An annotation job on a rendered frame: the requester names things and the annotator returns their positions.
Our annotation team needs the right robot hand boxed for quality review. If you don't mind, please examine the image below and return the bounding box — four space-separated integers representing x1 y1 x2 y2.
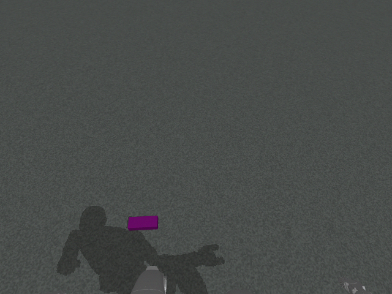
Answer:
338 277 372 294

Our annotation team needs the small box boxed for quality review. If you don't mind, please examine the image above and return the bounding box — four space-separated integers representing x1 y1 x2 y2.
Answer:
128 216 158 231

